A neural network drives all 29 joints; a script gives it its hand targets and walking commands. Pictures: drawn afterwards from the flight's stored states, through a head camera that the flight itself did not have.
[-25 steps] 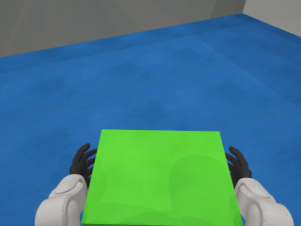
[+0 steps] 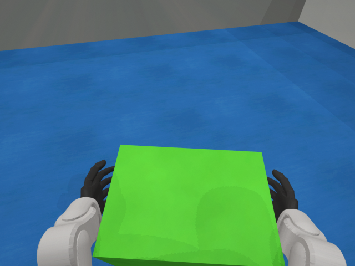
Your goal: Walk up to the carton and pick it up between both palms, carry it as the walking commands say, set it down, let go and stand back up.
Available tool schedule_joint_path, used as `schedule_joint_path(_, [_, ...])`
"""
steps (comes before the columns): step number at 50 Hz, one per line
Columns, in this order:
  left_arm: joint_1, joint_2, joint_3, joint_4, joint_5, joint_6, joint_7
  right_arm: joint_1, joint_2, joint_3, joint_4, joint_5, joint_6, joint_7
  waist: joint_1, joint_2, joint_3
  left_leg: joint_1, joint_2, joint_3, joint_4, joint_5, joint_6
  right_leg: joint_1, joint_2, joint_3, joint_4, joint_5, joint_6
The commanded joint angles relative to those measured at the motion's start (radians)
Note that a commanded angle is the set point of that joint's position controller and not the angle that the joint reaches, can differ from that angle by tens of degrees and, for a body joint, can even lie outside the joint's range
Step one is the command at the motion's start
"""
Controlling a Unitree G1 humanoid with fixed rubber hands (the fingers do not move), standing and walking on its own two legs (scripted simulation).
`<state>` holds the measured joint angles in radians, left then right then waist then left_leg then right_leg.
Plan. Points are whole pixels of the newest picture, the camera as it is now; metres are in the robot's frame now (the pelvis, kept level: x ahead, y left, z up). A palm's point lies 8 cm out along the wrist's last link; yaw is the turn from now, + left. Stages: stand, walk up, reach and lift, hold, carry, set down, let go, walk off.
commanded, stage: carry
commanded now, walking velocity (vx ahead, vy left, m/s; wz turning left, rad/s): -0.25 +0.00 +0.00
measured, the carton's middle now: (185, 217) +0.23 +0.00 +0.03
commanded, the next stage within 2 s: none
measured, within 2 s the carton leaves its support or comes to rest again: neither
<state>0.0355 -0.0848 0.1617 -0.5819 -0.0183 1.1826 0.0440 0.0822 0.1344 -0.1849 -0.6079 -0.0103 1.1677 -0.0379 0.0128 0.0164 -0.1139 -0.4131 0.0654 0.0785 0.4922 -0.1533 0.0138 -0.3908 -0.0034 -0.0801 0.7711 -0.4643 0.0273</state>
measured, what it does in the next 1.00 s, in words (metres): walks backwards: right foot, then left foot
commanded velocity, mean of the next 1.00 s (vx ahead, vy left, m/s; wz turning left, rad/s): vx -0.25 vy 0.00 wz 0.00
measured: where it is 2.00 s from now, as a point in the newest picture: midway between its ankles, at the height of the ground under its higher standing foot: outside the picture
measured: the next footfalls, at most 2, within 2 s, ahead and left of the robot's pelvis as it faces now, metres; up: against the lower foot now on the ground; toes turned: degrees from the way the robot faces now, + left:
right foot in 0.04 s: -0.01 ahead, -0.12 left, +0.00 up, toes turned -6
left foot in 0.42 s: -0.15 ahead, +0.12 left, +0.00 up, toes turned +7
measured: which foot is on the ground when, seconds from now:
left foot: down 0.00-0.06, up 0.08-0.40, down 0.42-0.76, up 0.78-1.00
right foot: up 0.00-0.02, down 0.04-0.42, up 0.44-0.74, down 0.76-1.00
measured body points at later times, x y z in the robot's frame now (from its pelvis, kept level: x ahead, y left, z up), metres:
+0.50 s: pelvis -0.18 +0.01 +0.00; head -0.19 +0.02 +0.45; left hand +0.05 +0.20 +0.08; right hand +0.07 -0.15 +0.08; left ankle -0.19 +0.11 -0.74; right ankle -0.10 -0.11 -0.70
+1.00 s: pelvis -0.35 -0.01 +0.00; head -0.34 -0.03 +0.45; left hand -0.11 +0.16 +0.09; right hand -0.11 -0.20 +0.08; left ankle -0.38 +0.11 -0.68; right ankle -0.30 -0.12 -0.74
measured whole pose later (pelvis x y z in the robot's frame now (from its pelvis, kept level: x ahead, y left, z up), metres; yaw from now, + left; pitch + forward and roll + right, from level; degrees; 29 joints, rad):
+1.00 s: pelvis -0.35 -0.01 +0.00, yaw +0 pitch +4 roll +2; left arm 0.10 -0.14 0.17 -0.63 0.02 1.15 0.03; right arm 0.08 0.10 -0.17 -0.61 0.02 1.18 -0.04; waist -0.02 -0.01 -0.08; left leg -0.47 0.01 0.07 0.94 -0.47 -0.03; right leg -0.40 -0.05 -0.06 0.51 -0.19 -0.03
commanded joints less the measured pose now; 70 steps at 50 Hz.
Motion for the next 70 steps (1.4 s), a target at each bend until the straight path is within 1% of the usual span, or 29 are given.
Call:
schedule_joint_path(1, [-0.291, -0.679, -0.763, -0.073, -0.217, 0.014, -0.073, -0.322, 0.593, 0.764, -0.086, 0.229, 0.022, 0.076, -0.008, 0.151, -0.19, 0.215, 0.21, -0.201, -0.071, 0.338, 0.087, 0.082, -0.018, -0.015, -0.359, 0.124, -0.021])
schedule_joint_path(3, [-0.277, -0.651, -0.738, -0.067, -0.207, 0.01, -0.085, -0.314, 0.596, 0.779, -0.088, 0.226, 0.021, 0.07, -0.024, -0.044, -0.177, 0.002, 0.124, -0.118, 0.074, 0.112, 0.011, 0.263, -0.184, 0.143, -0.453, 0.323, -0.037])
schedule_joint_path(4, [-0.255, -0.64, -0.721, -0.046, -0.193, 0.002, -0.088, -0.362, 0.591, 0.81, -0.137, 0.24, 0.024, 0.076, -0.011, -0.327, -0.135, -0.186, 0.018, 0.007, 0.191, -0.199, -0.036, 0.246, -0.387, 0.365, -0.435, 0.701, -0.149])
schedule_joint_path(5, [-0.295, -0.678, -0.744, -0.09, -0.217, -0.001, -0.091, -0.391, 0.63, 0.812, -0.131, 0.255, 0.021, 0.08, 0.002, -0.308, -0.129, -0.186, -0.018, -0.011, 0.474, -0.428, -0.051, 0.186, -0.429, 0.344, -0.428, 0.886, -0.222])
schedule_joint_path(6, [-0.306, -0.695, -0.747, -0.11, -0.214, -0.005, -0.094, -0.425, 0.678, 0.834, -0.128, 0.283, 0.014, 0.087, 0.002, -0.204, -0.134, -0.16, -0.039, -0.07, 0.632, -0.419, -0.049, 0.136, -0.39, 0.281, -0.428, 0.808, -0.239])
schedule_joint_path(7, [-0.313, -0.701, -0.752, -0.126, -0.201, -0.013, -0.094, -0.457, 0.696, 0.852, -0.132, 0.301, 0.007, 0.094, 0.0, -0.131, -0.138, -0.133, -0.038, -0.086, 0.707, -0.36, -0.053, 0.088, -0.343, 0.208, -0.426, 0.643, -0.22])
schedule_joint_path(9, [-0.304, -0.71, -0.744, -0.131, -0.188, -0.024, -0.098, -0.462, 0.701, 0.869, -0.131, 0.306, -0.001, 0.098, -0.005, -0.15, -0.125, -0.17, -0.038, -0.07, 0.751, -0.278, -0.053, 0.103, -0.296, 0.16, -0.405, 0.528, -0.204])
schedule_joint_path(19, [-0.278, -0.634, -0.774, -0.114, -0.202, 0.008, -0.09, -0.323, 0.617, 0.792, -0.063, 0.241, 0.028, 0.073, -0.006, -0.23, -0.201, 0.118, -0.07, 0.054, -0.058, -0.203, -0.035, 0.177, -0.264, 0.231, -0.417, 0.513, -0.143])
schedule_joint_path(21, [-0.293, -0.635, -0.782, -0.106, -0.2, 0.016, -0.085, -0.325, 0.611, 0.764, -0.046, 0.237, 0.029, 0.075, -0.001, -0.068, -0.198, 0.3, 0.07, -0.075, -0.212, -0.128, -0.023, 0.009, -0.187, 0.147, -0.3, 0.36, -0.06])
schedule_joint_path(22, [-0.307, -0.656, -0.793, -0.123, -0.212, 0.018, -0.09, -0.332, 0.602, 0.753, -0.047, 0.225, 0.026, 0.077, -0.009, 0.197, -0.165, 0.285, 0.295, -0.314, -0.222, 0.07, 0.056, -0.156, -0.088, 0.039, -0.16, 0.173, 0.002])
schedule_joint_path(23, [-0.385, -0.679, -0.809, -0.144, -0.23, 0.012, -0.093, -0.372, 0.622, 0.755, -0.067, 0.233, 0.018, 0.083, -0.02, 0.296, -0.081, 0.146, 0.387, -0.335, -0.242, 0.265, 0.145, -0.191, -0.031, -0.039, 0.054, -0.046, 0.015])
schedule_joint_path(25, [-0.396, -0.735, -0.813, -0.121, -0.244, 0.004, -0.1, -0.368, 0.627, 0.744, -0.088, 0.225, 0.012, 0.09, -0.014, 0.13, -0.05, 0.033, 0.288, -0.194, -0.198, 0.246, 0.153, -0.144, -0.016, 0.062, 0.364, -0.019, 0.004])
schedule_joint_path(27, [-0.386, -0.741, -0.825, -0.114, -0.255, 0.001, -0.097, -0.352, 0.623, 0.728, -0.075, 0.22, 0.01, 0.092, -0.007, 0.138, -0.074, 0.061, 0.211, -0.1, -0.162, 0.192, 0.118, -0.167, -0.006, 0.063, 0.453, 0.048, 0.005])
schedule_joint_path(34, [-0.338, -0.697, -0.803, -0.103, -0.232, 0.014, -0.068, -0.335, 0.603, 0.747, -0.09, 0.227, 0.017, 0.085, -0.019, 0.204, -0.146, 0.241, 0.224, -0.23, -0.138, 0.29, 0.129, -0.052, -0.002, 0.001, -0.06, -0.045, -0.003])
schedule_joint_path(36, [-0.294, -0.69, -0.78, -0.081, -0.22, 0.018, -0.071, -0.332, 0.601, 0.762, -0.091, 0.229, 0.024, 0.081, -0.007, 0.163, -0.176, 0.238, 0.216, -0.219, -0.092, 0.334, 0.103, 0.054, -0.007, -0.01, -0.295, 0.068, -0.019])
schedule_joint_path(38, [-0.28, -0.673, -0.755, -0.072, -0.21, 0.015, -0.082, -0.32, 0.602, 0.777, -0.089, 0.226, 0.023, 0.076, -0.018, 0.02, -0.166, 0.083, 0.146, -0.145, 0.02, 0.225, 0.028, 0.22, -0.123, 0.088, -0.454, 0.214, -0.032])
schedule_joint_path(39, [-0.271, -0.648, -0.743, -0.071, -0.203, 0.008, -0.088, -0.319, 0.603, 0.791, -0.11, 0.227, 0.026, 0.077, -0.023, -0.221, -0.167, -0.1, 0.047, -0.051, 0.132, -0.005, -0.02, 0.281, -0.309, 0.301, -0.419, 0.546, -0.1])
schedule_joint_path(40, [-0.279, -0.679, -0.75, -0.08, -0.21, 0.002, -0.089, -0.388, 0.614, 0.809, -0.148, 0.25, 0.024, 0.085, -0.004, -0.345, -0.128, -0.146, 0.0, 0.022, 0.32, -0.329, -0.043, 0.177, -0.425, 0.347, -0.436, 0.79, -0.201])
schedule_joint_path(42, [-0.31, -0.716, -0.76, -0.125, -0.21, -0.006, -0.093, -0.454, 0.698, 0.845, -0.141, 0.296, 0.011, 0.096, 0.004, -0.174, -0.114, -0.125, -0.043, -0.071, 0.668, -0.397, -0.048, 0.096, -0.373, 0.245, -0.435, 0.752, -0.247])
schedule_joint_path(45, [-0.298, -0.719, -0.754, -0.143, -0.191, -0.022, -0.097, -0.449, 0.706, 0.871, -0.135, 0.305, 0.001, 0.101, -0.007, -0.15, -0.125, -0.159, -0.042, -0.063, 0.702, -0.288, -0.049, 0.136, -0.29, 0.154, -0.387, 0.606, -0.205])
schedule_joint_path(52, [-0.255, -0.641, -0.763, -0.134, -0.19, 0.002, -0.088, -0.341, 0.623, 0.821, -0.099, 0.257, 0.026, 0.077, 0.006, -0.255, -0.182, 0.009, -0.074, 0.032, 0.145, -0.308, -0.04, 0.232, -0.285, 0.25, -0.417, 0.633, -0.188])
schedule_joint_path(54, [-0.274, -0.633, -0.782, -0.128, -0.2, 0.013, -0.084, -0.318, 0.618, 0.79, -0.071, 0.246, 0.031, 0.077, -0.01, -0.212, -0.201, 0.171, -0.051, 0.045, -0.133, -0.138, -0.04, 0.173, -0.249, 0.205, -0.374, 0.604, -0.122])
schedule_joint_path(56, [-0.286, -0.641, -0.793, -0.123, -0.195, 0.022, -0.079, -0.324, 0.593, 0.764, -0.06, 0.239, 0.032, 0.08, -0.004, 0.031, -0.187, 0.342, 0.183, -0.176, -0.237, -0.012, -0.002, -0.056, -0.142, 0.099, -0.207, 0.293, -0.04])
schedule_joint_path(57, [-0.356, -0.662, -0.822, -0.15, -0.224, 0.023, -0.085, -0.34, 0.607, 0.743, -0.045, 0.225, 0.022, 0.081, -0.018, 0.309, -0.099, 0.226, 0.355, -0.342, -0.228, 0.261, 0.108, -0.196, -0.05, -0.025, -0.059, 0.026, 0.01])
schedule_joint_path(58, [-0.382, -0.699, -0.818, -0.138, -0.228, 0.016, -0.09, -0.38, 0.627, 0.754, -0.084, 0.235, 0.02, 0.088, -0.02, 0.272, -0.072, 0.138, 0.375, -0.307, -0.213, 0.391, 0.174, -0.174, -0.018, 0.004, 0.201, -0.099, 0.011])
schedule_joint_path(60, [-0.387, -0.746, -0.827, -0.125, -0.248, 0.008, -0.097, -0.371, 0.627, 0.74, -0.091, 0.223, 0.016, 0.093, -0.013, 0.113, -0.057, 0.046, 0.252, -0.142, -0.178, 0.25, 0.139, -0.142, -0.009, 0.077, 0.415, 0.001, 0.005])
schedule_joint_path(62, [-0.391, -0.745, -0.839, -0.127, -0.259, 0.007, -0.093, -0.364, 0.625, 0.724, -0.074, 0.222, 0.014, 0.095, -0.009, 0.134, -0.089, 0.084, 0.191, -0.078, -0.154, 0.168, 0.107, -0.148, -0.006, 0.061, 0.443, 0.055, 0.014])
schedule_joint_path(67, [-0.381, -0.702, -0.819, -0.112, -0.239, 0.016, -0.075, -0.359, 0.609, 0.739, -0.076, 0.226, 0.015, 0.088, -0.017, 0.189, -0.111, 0.167, 0.202, -0.202, -0.194, -0.013, 0.12, -0.042, -0.014, 0.008, 0.004, -0.011, 0.001])
schedule_joint_path(70, [-0.311, -0.685, -0.782, -0.068, -0.215, 0.025, -0.076, -0.349, 0.6, 0.759, -0.073, 0.227, 0.026, 0.08, -0.005, 0.122, -0.145, 0.172, 0.185, -0.202, -0.125, 0.031, 0.095, 0.113, -0.014, -0.019, -0.359, 0.094, -0.024])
